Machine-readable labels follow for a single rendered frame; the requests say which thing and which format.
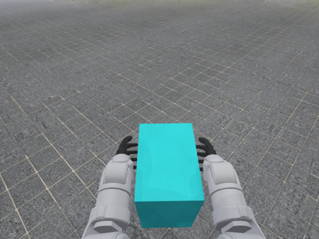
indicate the robot left forearm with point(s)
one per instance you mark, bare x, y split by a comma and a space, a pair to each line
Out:
111, 212

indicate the carton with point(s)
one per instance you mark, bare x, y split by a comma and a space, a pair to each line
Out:
168, 190

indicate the robot right forearm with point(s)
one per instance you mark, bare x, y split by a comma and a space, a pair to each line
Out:
230, 211

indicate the left robot hand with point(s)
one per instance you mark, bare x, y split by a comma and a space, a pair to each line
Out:
124, 146

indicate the right robot hand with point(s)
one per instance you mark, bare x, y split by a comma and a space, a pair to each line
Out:
207, 147

